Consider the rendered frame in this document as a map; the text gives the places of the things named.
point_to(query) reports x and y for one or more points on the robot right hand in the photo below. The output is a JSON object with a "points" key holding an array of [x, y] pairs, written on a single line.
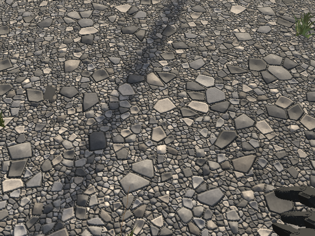
{"points": [[298, 194]]}

